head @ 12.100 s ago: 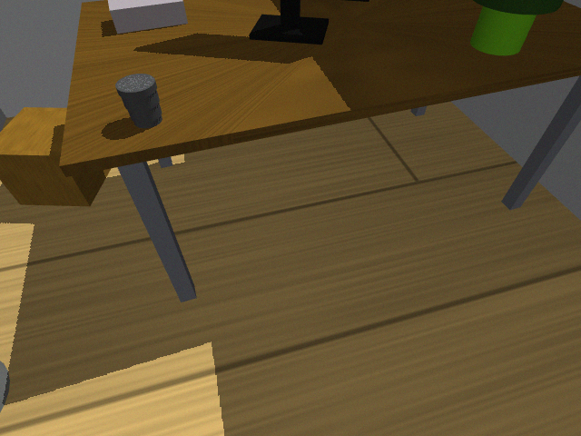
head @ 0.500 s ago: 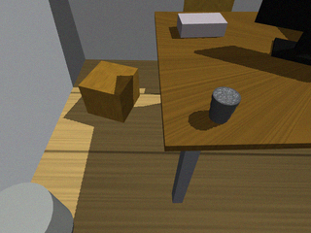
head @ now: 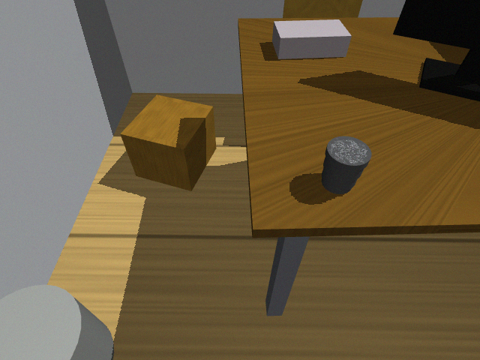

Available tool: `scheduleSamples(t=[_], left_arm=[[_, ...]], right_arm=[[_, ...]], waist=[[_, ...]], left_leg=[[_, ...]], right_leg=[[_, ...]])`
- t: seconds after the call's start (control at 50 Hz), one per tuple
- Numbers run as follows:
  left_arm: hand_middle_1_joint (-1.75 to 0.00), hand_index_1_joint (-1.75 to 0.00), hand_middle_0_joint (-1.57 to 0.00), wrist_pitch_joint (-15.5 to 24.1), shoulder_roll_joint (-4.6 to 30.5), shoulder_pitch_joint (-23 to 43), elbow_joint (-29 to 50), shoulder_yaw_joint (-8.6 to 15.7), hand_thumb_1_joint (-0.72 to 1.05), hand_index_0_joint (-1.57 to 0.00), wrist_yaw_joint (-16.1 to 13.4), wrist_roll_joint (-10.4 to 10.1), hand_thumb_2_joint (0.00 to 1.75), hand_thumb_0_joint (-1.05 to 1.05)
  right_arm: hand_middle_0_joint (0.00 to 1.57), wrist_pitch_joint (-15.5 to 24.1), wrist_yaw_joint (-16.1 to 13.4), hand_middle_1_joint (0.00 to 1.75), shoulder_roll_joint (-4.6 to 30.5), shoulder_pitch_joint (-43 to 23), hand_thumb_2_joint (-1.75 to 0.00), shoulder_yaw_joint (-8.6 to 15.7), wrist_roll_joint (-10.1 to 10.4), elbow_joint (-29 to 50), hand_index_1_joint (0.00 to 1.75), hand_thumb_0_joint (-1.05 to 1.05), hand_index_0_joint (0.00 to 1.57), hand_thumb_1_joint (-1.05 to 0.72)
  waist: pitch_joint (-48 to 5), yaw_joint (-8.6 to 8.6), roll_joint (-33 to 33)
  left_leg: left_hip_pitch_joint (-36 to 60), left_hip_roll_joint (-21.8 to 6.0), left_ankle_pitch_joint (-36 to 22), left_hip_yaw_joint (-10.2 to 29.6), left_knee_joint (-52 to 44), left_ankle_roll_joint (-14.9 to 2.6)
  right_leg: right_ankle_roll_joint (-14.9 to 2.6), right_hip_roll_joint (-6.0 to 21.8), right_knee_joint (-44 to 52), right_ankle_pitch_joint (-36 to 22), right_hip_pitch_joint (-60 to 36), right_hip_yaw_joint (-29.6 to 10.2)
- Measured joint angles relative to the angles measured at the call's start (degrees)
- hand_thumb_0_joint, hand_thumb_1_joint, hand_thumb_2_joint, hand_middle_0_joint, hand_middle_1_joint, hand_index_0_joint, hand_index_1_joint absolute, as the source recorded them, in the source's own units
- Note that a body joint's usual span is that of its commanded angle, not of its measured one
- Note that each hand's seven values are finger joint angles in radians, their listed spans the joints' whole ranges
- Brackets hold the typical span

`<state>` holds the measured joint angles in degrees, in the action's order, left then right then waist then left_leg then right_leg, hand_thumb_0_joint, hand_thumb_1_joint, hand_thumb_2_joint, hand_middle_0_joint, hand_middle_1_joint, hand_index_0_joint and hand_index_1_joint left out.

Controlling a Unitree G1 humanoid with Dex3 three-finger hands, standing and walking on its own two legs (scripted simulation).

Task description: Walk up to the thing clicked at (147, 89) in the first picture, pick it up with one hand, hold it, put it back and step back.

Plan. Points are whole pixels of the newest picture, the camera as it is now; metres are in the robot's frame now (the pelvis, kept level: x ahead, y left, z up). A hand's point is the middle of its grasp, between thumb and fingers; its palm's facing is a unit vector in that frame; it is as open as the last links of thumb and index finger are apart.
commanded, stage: stand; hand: right
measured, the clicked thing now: (342, 167) +0.49 -0.21 +0.03
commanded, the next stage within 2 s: rise first in 0.08 s
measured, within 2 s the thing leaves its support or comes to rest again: neither
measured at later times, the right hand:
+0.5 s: hand (398, 356) +0.16 -0.26 -0.10, palm faces +0.25 +0.91 -0.32, open 12.7 cm
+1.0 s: hand (440, 329) +0.17 -0.27 +0.02, palm faces +0.34 +0.87 -0.36, open 17.6 cm
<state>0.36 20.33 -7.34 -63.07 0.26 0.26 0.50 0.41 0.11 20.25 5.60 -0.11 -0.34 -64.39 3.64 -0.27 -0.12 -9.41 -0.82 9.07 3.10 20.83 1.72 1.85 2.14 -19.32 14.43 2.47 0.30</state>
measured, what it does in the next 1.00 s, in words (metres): stands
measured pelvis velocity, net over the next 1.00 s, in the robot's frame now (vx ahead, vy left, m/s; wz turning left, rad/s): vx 0.01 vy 0.00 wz -0.05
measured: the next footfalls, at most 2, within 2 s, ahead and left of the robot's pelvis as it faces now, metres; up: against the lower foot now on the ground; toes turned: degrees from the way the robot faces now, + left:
none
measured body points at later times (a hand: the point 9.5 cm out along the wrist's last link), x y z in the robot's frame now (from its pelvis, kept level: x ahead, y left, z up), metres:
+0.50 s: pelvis -0.01 +0.00 -0.01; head +0.01 +0.00 +0.44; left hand +0.17 +0.27 -0.10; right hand +0.15 -0.31 -0.08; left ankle +0.03 +0.14 -0.75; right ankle -0.04 -0.14 -0.75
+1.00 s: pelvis +0.01 +0.00 -0.01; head +0.00 +0.01 +0.44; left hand +0.17 +0.25 -0.09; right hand +0.15 -0.32 +0.05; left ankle +0.03 +0.14 -0.75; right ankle -0.04 -0.14 -0.75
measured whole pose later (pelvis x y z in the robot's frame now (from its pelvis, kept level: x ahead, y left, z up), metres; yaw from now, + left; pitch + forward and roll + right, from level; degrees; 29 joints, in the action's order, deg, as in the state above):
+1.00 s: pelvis +0.01 +0.00 -0.01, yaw -3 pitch -2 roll +0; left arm 5.0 13.0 -16.7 -32.7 7.2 -2.1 -1.7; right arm 6.1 -2.2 16.8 25.2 12.5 3.1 -1.3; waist 1.1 -2.6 2.6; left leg -10.4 -1.8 12.4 0.4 25.0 2.1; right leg 1.5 1.4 -25.5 17.8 5.5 -2.5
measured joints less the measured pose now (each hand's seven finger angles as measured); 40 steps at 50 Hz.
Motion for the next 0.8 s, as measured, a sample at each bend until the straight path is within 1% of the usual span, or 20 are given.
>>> scheduleSamples(t=[0.2,0.22,0.24,0.28,0.32,0.36,0.42,0.46,0.56,0.68,0.74,0.8], left_arm=[[-0.30,-0.30,-0.20,0.0,-0.1,-0.3,0.0,0.1,0.90,-0.20,0.1,0.1,0.90,0.00],[-0.29,-0.29,-0.19,0.0,-0.2,-0.7,1.4,0.2,0.89,-0.19,-0.2,-0.9,0.89,0.00],[-0.28,-0.28,-0.18,0.7,-0.4,-1.1,3.8,0.2,0.88,-0.18,-0.7,-2.3,0.88,0.00],[-0.23,-0.24,-0.15,2.9,-1.3,-0.5,7.5,0.7,0.83,-0.14,-1.6,-4.1,0.83,0.01],[-0.19,-0.19,-0.12,3.9,-2.3,1.0,10.1,2.4,0.76,-0.11,-2.3,-4.7,0.75,0.01],[-0.15,-0.16,-0.09,4.9,-2.9,2.8,11.5,3.1,0.66,-0.08,-3.2,-4.8,0.66,0.01],[-0.10,-0.11,-0.07,5.3,-3.8,4.8,11.9,5.1,0.52,-0.06,-3.5,-3.5,0.51,0.01],[-0.09,-0.09,-0.06,5.0,-4.3,3.9,14.0,5.7,0.42,-0.05,-3.6,-3.1,0.42,0.00],[-0.06,-0.06,-0.05,4.3,-5.7,-1.6,20.7,5.2,0.17,-0.05,-3.7,-3.0,0.26,0.00],[-0.05,-0.05,-0.05,4.5,-7.1,-6.8,29.1,3.9,-0.15,-0.05,-4.2,-2.8,0.14,0.00],[-0.05,-0.05,-0.06,5.0,-7.3,-7.5,31.4,3.5,-0.29,-0.05,-4.3,-2.5,0.11,0.00],[-0.05,-0.06,-0.06,5.1,-7.5,-7.1,31.8,3.9,-0.39,-0.05,-4.1,-2.3,0.08,-0.01]], right_arm=[[0.20,-0.1,0.1,0.29,0.1,0.5,-0.90,0.0,0.0,0.1,0.30,0.00,0.20,-0.90],[0.19,-0.4,-0.2,0.29,-0.1,0.9,-0.89,0.1,0.8,1.5,0.30,0.00,0.19,-0.89],[0.18,0.0,-0.8,0.27,-0.4,1.0,-0.88,0.2,2.1,3.9,0.28,0.00,0.18,-0.88],[0.16,2.3,-1.8,0.23,-1.3,-0.1,-0.83,1.2,3.7,7.2,0.24,0.01,0.16,-0.83],[0.13,3.4,-2.6,0.19,-2.2,-2.0,-0.75,3.1,4.3,9.1,0.20,0.01,0.13,-0.76],[0.12,3.9,-3.6,0.15,-2.8,-3.2,-0.66,4.4,4.3,11.7,0.16,0.01,0.11,-0.66],[0.09,4.2,-3.8,0.11,-3.5,-3.1,-0.50,6.6,3.4,16.4,0.12,0.01,0.09,-0.50],[0.08,4.0,-3.9,0.09,-3.7,-0.7,-0.41,7.4,3.2,21.0,0.10,0.01,0.08,-0.39],[0.07,3.2,-3.8,0.06,-3.3,6.4,-0.25,8.2,3.5,30.6,0.07,0.00,0.07,-0.12],[0.05,2.9,-4.3,0.05,-3.5,12.2,-0.14,8.3,3.6,42.9,0.06,0.00,0.05,0.18],[0.04,3.6,-4.3,0.05,-3.7,13.7,-0.11,8.7,3.4,48.2,0.06,0.00,0.05,0.31],[0.04,4.3,-4.1,0.05,-3.6,14.4,-0.08,9.7,3.3,52.5,0.06,-0.01,0.05,0.41]], waist=[[0.1,-0.04,0.2],[-0.2,0.17,0.3],[0.3,0.24,0.3],[1.5,0.00,0.3],[1.9,-0.08,0.1],[1.6,-0.21,0.0],[-0.1,-0.75,0.0],[-1.6,-0.89,0.4],[-4.5,-1.00,1.4],[-4.0,-1.58,2.1],[-3.4,-1.77,2.2],[-3.1,-2.02,2.3]], left_leg=[[0.1,-0.2,-0.1,0.0,-0.1,0.04],[-1.0,-0.2,0.1,-0.3,0.6,0.06],[-1.8,-0.2,0.4,-0.5,1.5,0.08],[-3.2,-0.3,0.7,-0.7,2.8,0.09],[-4.9,-0.4,0.9,-1.0,4.0,0.12],[-6.4,-0.5,0.9,-1.2,4.7,0.09],[-8.0,-0.5,0.9,-1.3,5.1,0.03],[-7.6,-0.5,0.9,-1.6,4.5,0.04],[-5.6,-0.5,1.6,-2.4,3.5,0.08],[-3.2,-0.7,2.6,-2.6,3.7,0.18],[-2.4,-0.9,2.9,-2.6,3.9,0.25],[-1.9,-0.9,3.1,-2.6,4.0,0.28]], right_leg=[[-0.09,-0.2,0.2,-0.2,-0.1,-0.1],[-0.12,-0.2,-0.9,0.1,1.2,-0.3],[-0.14,-0.2,-2.3,0.6,2.4,-0.6],[-0.16,-0.2,-4.4,1.2,4.2,-0.9],[-0.13,-0.4,-5.9,1.4,6.3,-1.3],[-0.09,-0.5,-6.7,1.4,7.9,-1.5],[-0.10,-0.5,-7.4,1.6,9.6,-1.7],[-0.10,-0.5,-7.1,1.6,9.6,-1.9],[-0.13,-0.4,-6.3,2.2,7.9,-2.6],[-0.27,-0.5,-6.0,2.8,5.4,-2.8],[-0.35,-0.6,-5.9,2.9,4.5,-2.8],[-0.37,-0.7,-6.0,3.0,4.0,-2.8]])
